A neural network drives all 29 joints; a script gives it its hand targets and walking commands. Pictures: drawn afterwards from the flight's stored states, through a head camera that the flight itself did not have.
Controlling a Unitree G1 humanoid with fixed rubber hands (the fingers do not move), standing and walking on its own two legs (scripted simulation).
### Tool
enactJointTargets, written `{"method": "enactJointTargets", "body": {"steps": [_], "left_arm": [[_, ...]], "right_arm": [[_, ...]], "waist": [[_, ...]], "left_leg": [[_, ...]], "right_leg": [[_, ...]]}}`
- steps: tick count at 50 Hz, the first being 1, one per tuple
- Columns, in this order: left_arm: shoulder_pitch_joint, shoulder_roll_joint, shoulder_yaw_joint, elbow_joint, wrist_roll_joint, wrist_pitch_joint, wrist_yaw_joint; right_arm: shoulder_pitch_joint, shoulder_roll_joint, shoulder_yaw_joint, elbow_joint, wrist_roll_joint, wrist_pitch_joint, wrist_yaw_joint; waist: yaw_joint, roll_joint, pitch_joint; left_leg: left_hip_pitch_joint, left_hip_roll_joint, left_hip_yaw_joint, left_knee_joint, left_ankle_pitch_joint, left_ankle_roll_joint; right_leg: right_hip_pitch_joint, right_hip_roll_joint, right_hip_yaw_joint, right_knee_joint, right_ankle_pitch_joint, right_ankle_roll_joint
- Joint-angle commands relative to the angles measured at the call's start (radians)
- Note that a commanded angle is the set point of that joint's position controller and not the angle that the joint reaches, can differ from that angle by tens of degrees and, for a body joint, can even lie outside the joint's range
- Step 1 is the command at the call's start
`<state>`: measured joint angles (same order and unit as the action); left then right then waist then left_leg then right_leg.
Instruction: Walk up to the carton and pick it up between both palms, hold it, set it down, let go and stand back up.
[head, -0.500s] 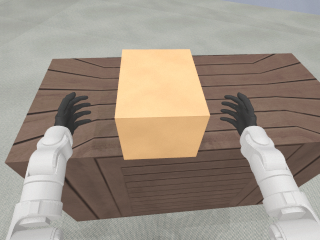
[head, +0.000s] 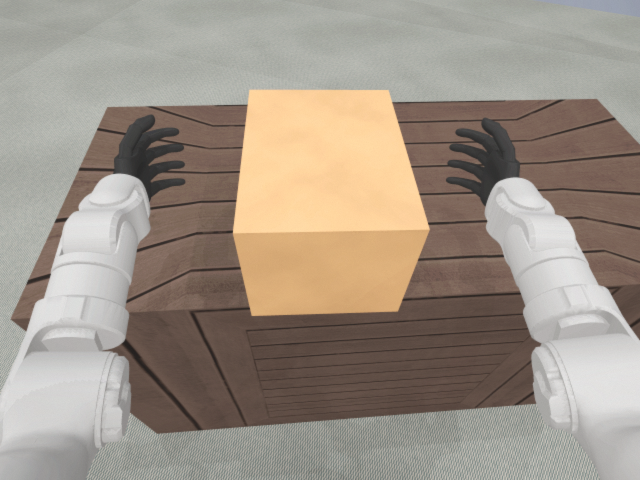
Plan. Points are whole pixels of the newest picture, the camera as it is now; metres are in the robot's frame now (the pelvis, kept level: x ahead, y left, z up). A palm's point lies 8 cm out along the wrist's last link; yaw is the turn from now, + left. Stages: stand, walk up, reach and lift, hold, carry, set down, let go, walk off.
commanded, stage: reach and lift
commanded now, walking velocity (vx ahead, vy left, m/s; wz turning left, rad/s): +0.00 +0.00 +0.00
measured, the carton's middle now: (322, 198) +0.52 +0.01 +0.04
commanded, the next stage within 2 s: none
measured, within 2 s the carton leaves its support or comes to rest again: neither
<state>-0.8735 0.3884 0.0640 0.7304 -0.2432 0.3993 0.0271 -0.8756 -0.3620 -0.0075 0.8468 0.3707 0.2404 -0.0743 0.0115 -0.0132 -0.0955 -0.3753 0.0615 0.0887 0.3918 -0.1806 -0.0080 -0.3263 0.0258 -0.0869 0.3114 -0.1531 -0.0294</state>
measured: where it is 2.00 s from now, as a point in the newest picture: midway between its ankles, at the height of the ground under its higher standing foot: outside the picture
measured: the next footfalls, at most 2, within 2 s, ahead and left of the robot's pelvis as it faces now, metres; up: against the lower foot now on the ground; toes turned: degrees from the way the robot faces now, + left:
none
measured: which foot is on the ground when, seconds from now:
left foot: down 0.00-1.00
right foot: down 0.00-1.00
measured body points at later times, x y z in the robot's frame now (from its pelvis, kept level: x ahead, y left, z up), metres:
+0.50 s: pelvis +0.00 -0.01 +0.00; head +0.06 +0.01 +0.44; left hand +0.48 +0.23 +0.16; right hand +0.49 -0.19 +0.17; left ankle +0.00 +0.12 -0.75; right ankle -0.01 -0.10 -0.75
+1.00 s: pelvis -0.02 -0.01 -0.02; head +0.08 +0.01 +0.42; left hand +0.47 +0.22 +0.07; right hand +0.48 -0.19 +0.08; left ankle +0.00 +0.12 -0.75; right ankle -0.01 -0.10 -0.75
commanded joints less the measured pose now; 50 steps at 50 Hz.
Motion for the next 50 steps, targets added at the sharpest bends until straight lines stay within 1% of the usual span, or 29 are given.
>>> {"method": "enactJointTargets", "body": {"steps": [1, 5, 12, 16, 20, 24, 26, 29, 32, 35, 39, 42, 50], "left_arm": [[-0.559, 0.201, 0.023, -0.133, -0.01, -0.065, 0.004], [-0.633, 0.212, 0.003, -0.049, -0.025, -0.083, 0.008], [-0.764, 0.227, -0.041, 0.086, -0.055, -0.123, 0.017], [-0.821, 0.225, -0.072, 0.183, -0.073, -0.154, 0.018], [-0.814, 0.21, -0.089, 0.3, -0.067, -0.206, 0.007], [-0.733, 0.185, -0.078, 0.408, -0.023, -0.302, -0.022], [-0.723, 0.177, -0.074, 0.432, -0.004, -0.365, -0.032], [-0.738, 0.167, -0.073, 0.449, 0.002, -0.463, -0.033], [-0.768, 0.161, -0.083, 0.463, -0.011, -0.544, -0.026], [-0.802, 0.157, -0.102, 0.468, -0.036, -0.598, -0.017], [-0.837, 0.156, -0.129, 0.483, -0.07, -0.634, -0.008], [-0.837, 0.155, -0.139, 0.505, -0.078, -0.642, -0.006], [-0.808, 0.134, -0.151, 0.577, -0.072, -0.638, -0.01]], "right_arm": [[-0.542, -0.206, -0.054, -0.148, -0.005, -0.052, -0.001], [-0.617, -0.209, -0.049, -0.083, -0.006, -0.052, -0.007], [-0.74, -0.21, -0.043, 0.015, -0.011, -0.053, -0.015], [-0.789, -0.2, -0.034, 0.087, -0.014, -0.055, -0.017], [-0.777, -0.168, -0.016, 0.167, -0.023, -0.073, -0.018], [-0.683, -0.117, 0.0, 0.234, -0.041, -0.134, -0.02], [-0.656, -0.104, -0.005, 0.24, -0.052, -0.182, -0.018], [-0.654, -0.097, -0.022, 0.216, -0.077, -0.261, -0.01], [-0.673, -0.099, -0.037, 0.199, -0.097, -0.328, -0.004], [-0.698, -0.11, -0.05, 0.188, -0.108, -0.375, -0.003], [-0.727, -0.122, -0.054, 0.191, -0.108, -0.406, -0.005], [-0.731, -0.127, -0.048, 0.214, -0.1, -0.414, -0.005], [-0.712, -0.103, -0.004, 0.297, -0.052, -0.408, 0.011]], "waist": [[-0.002, 0.052, -0.674], [-0.003, 0.044, -0.703], [-0.007, 0.051, -0.763], [-0.012, 0.053, -0.773], [-0.014, 0.046, -0.752], [-0.01, 0.037, -0.696], [-0.008, 0.047, -0.701], [-0.007, 0.061, -0.759], [-0.014, 0.06, -0.832], [-0.024, 0.066, -0.929], [-0.034, 0.071, -1.027], [-0.033, 0.07, -1.062], [-0.014, 0.063, -0.992]], "left_leg": [[0.382, -0.052, -0.081, 0.07, 0.477, -0.026], [0.362, -0.052, -0.082, 0.077, 0.478, -0.028], [0.337, -0.049, -0.082, 0.087, 0.485, -0.033], [0.318, -0.047, -0.084, 0.093, 0.483, -0.034], [0.279, -0.045, -0.083, 0.092, 0.478, -0.028], [0.204, -0.046, -0.077, 0.079, 0.474, -0.024], [0.173, -0.047, -0.072, 0.073, 0.469, -0.029], [0.15, -0.046, -0.067, 0.086, 0.475, -0.04], [0.124, -0.045, -0.064, 0.108, 0.468, -0.049], [0.112, -0.042, -0.063, 0.142, 0.469, -0.057], [0.098, -0.039, -0.064, 0.188, 0.468, -0.063], [0.072, -0.038, -0.062, 0.205, 0.457, -0.063], [0.015, -0.038, -0.061, 0.204, 0.414, -0.049]], "right_leg": [[0.113, 0.027, 0.044, 0.024, 0.411, 0.054], [0.108, 0.027, 0.04, 0.033, 0.431, 0.058], [0.091, 0.025, 0.034, 0.045, 0.453, 0.059], [0.075, 0.021, 0.03, 0.051, 0.462, 0.059], [0.086, 0.013, 0.033, 0.058, 0.472, 0.06], [0.129, 0.001, 0.043, 0.073, 0.499, 0.066], [0.137, -0.003, 0.044, 0.081, 0.494, 0.065], [0.115, -0.007, 0.04, 0.096, 0.483, 0.06], [0.087, -0.01, 0.035, 0.12, 0.476, 0.059], [0.041, -0.01, 0.028, 0.149, 0.474, 0.058], [-0.012, -0.01, 0.022, 0.187, 0.475, 0.06], [-0.026, -0.01, 0.021, 0.21, 0.472, 0.063], [-0.045, -0.016, 0.032, 0.22, 0.42, 0.062]]}}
